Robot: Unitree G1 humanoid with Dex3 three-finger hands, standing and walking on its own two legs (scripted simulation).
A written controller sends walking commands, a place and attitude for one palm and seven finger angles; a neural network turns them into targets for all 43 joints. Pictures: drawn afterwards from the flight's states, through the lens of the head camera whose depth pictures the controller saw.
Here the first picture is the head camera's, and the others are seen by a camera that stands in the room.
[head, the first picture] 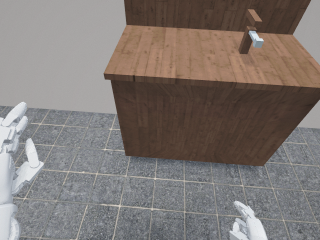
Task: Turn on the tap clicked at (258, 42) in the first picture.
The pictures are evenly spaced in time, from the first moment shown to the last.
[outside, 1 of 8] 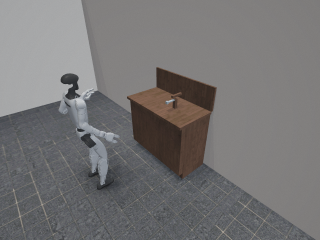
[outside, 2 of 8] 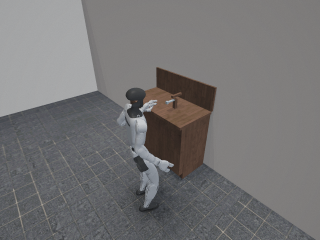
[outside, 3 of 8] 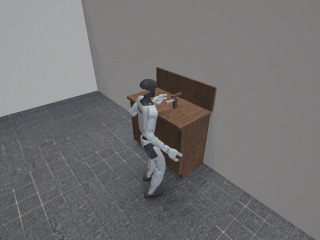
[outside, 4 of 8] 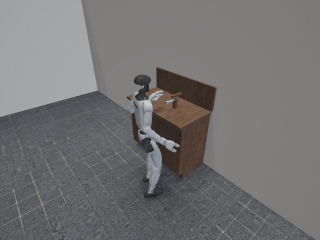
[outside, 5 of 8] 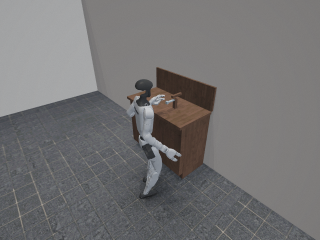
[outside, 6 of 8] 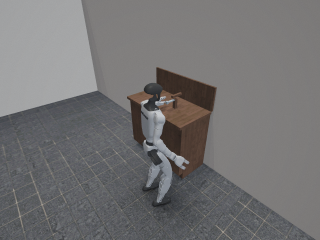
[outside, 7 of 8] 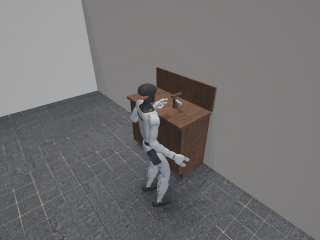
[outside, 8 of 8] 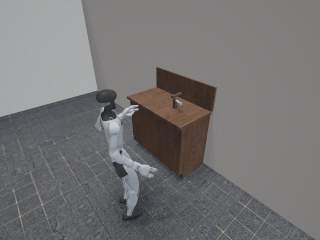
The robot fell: no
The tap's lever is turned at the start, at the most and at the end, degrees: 0 73 73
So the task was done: yes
